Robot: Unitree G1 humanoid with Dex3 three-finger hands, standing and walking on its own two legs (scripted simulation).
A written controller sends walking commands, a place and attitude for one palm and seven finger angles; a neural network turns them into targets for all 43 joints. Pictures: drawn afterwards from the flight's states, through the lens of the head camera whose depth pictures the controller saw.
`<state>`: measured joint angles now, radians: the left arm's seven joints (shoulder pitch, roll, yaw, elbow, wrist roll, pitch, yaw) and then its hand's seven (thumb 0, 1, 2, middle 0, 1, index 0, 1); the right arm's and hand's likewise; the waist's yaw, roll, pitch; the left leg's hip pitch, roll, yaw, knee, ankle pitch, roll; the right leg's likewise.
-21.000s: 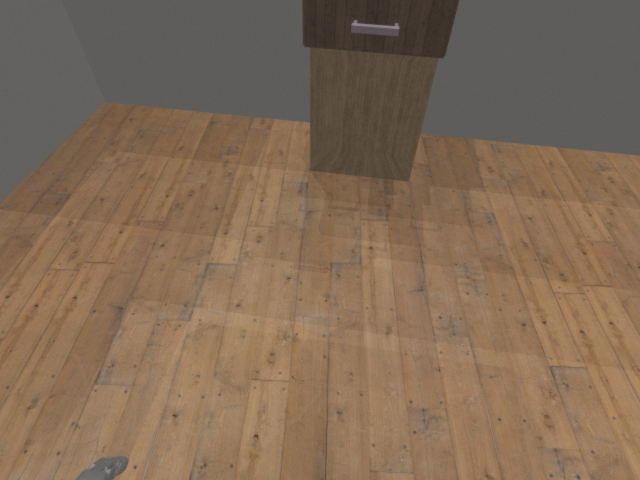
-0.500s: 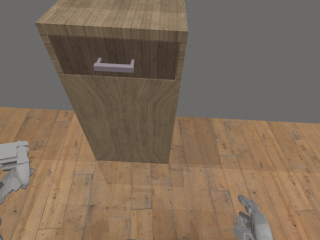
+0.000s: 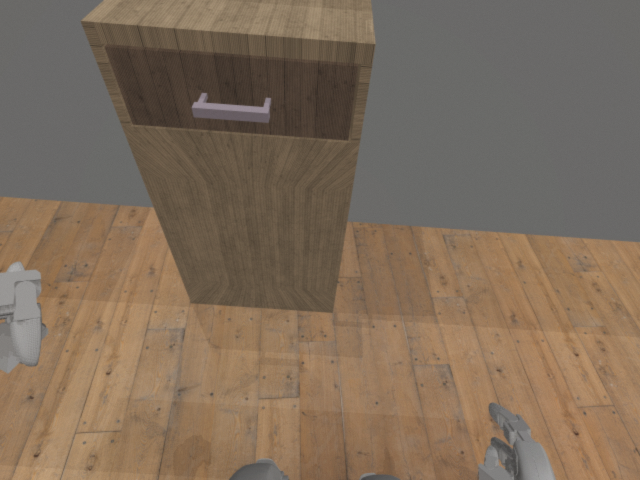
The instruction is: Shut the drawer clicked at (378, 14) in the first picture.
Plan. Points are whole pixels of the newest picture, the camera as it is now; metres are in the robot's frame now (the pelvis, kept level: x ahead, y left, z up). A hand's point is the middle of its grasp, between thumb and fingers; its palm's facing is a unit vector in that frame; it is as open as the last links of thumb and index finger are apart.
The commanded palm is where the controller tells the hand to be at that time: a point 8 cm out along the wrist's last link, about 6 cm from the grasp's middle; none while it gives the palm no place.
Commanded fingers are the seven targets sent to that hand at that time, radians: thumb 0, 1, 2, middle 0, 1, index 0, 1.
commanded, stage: step back with the hand held close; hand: left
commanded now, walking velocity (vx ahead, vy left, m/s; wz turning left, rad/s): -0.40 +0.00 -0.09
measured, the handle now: (233, 106) +0.73 +0.18 +0.07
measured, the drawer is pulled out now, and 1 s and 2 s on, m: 0.00 0.00 0.00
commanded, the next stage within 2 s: stop stepping back and stand still in 0.58 s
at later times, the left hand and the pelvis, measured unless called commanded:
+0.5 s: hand out of the picture +0.12 +0.22 +0.19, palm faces +0.25 -0.84 -0.49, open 3.2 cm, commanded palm +0.08 +0.27 +0.20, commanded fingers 0.00 0.90 0.90 -1.40 -1.60 -1.40 -1.60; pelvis -0.07 +0.00 +0.02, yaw -4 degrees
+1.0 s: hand out of the picture +0.05 +0.25 +0.20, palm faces +0.28 -0.88 -0.39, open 3.2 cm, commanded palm +0.01 +0.29 +0.20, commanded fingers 0.00 0.90 0.90 -1.40 -1.60 -1.40 -1.60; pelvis -0.16 +0.04 +0.02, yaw -9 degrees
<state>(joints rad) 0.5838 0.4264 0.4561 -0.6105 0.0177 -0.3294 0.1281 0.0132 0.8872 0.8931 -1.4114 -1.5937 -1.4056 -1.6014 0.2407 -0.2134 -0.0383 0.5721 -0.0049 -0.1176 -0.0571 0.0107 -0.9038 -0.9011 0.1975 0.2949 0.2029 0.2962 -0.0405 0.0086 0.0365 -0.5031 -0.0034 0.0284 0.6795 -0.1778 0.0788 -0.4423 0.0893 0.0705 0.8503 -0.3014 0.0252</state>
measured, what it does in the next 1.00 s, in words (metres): walks backwards: right foot, then left foot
